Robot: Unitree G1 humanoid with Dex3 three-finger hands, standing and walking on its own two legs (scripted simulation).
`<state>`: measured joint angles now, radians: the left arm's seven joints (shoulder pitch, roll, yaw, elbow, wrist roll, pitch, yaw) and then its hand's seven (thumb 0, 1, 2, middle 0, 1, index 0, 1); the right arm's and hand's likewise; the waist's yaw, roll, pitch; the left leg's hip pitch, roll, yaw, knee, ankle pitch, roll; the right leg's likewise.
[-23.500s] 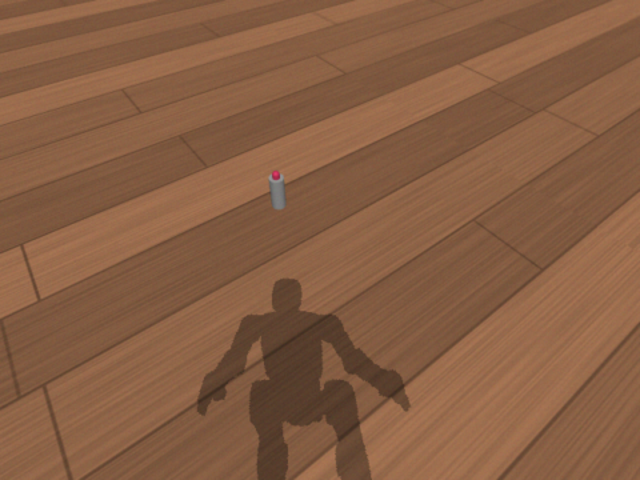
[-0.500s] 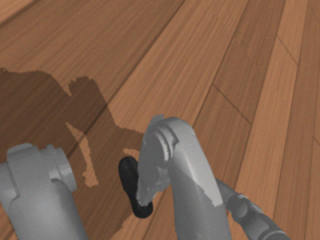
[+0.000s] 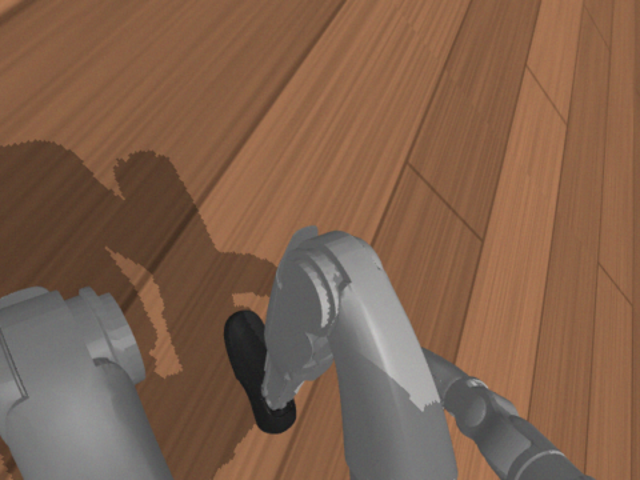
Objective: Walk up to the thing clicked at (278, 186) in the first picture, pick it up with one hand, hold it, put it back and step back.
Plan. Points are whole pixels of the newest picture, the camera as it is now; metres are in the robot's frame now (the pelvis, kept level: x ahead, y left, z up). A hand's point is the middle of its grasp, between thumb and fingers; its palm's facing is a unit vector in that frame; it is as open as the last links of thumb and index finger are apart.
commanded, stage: loosen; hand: left
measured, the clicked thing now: out of the picture +0.45 +0.31 -0.18
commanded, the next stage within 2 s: lower in 0.24 s
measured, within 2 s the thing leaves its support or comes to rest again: rests again in 0.86 s
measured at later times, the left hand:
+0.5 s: hand out of the picture +0.45 +0.31 -0.16, palm faces +0.44 -0.90 +0.01, open 9.6 cm
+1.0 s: hand out of the picture +0.45 +0.31 -0.16, palm faces +0.44 -0.90 +0.02, open 13.7 cm
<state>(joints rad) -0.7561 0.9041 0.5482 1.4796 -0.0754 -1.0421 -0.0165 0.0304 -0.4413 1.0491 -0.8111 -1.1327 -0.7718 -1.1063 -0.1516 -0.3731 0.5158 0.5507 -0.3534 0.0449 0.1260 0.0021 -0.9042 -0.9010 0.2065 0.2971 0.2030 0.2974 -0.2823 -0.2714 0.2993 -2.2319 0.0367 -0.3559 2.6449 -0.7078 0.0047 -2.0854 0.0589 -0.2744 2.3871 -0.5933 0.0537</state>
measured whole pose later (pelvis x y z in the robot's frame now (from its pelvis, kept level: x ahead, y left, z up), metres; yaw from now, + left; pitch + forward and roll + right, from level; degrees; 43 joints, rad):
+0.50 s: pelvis +0.00 +0.00 +0.00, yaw +0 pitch +13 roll -18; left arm -0.74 0.90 0.54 1.47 -0.07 -1.06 -0.01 0.03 -0.30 0.80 -0.89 -0.89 -0.85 -0.87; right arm -0.16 -0.37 0.53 0.54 -0.36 0.04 0.13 0.00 -0.91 -0.90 0.21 0.30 0.20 0.30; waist -0.28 -0.28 0.31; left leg -2.22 0.04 -0.37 2.65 -0.71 0.01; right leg -2.07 0.07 -0.28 2.38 -0.59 0.06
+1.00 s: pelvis +0.00 +0.00 +0.00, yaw -1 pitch +13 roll -18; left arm -0.74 0.91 0.54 1.48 -0.09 -1.06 -0.02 0.00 -0.36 0.34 -0.51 -0.41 -0.50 -0.42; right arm -0.17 -0.37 0.54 0.54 -0.36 0.04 0.12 0.00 -0.91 -0.90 0.21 0.30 0.20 0.30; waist -0.28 -0.28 0.31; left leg -2.22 0.04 -0.37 2.65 -0.71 0.01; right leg -2.07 0.07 -0.29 2.38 -0.59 0.06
